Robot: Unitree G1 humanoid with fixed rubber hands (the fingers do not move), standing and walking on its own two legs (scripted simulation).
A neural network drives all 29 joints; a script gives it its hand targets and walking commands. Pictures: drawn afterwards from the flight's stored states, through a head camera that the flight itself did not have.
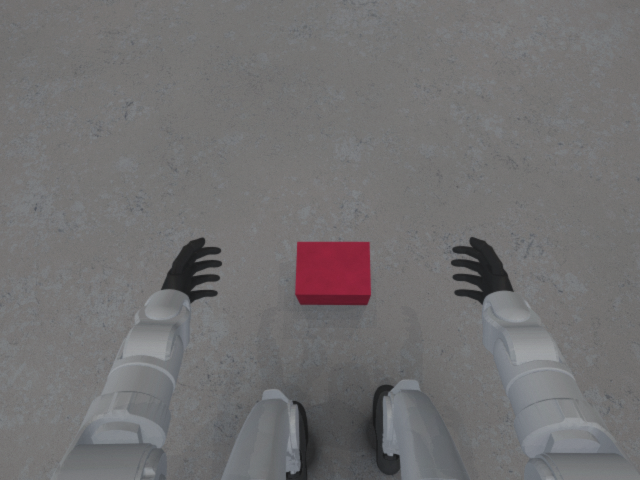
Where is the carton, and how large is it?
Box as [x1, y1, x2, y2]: [295, 242, 370, 304]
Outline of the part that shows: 297,242 295,294 300,304 367,303 370,295 369,242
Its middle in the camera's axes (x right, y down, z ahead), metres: +0.03 +0.09 +1.07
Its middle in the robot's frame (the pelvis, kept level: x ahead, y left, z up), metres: +0.52 +0.01 -0.63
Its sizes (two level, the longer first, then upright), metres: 0.190 0.141 0.140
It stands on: the floor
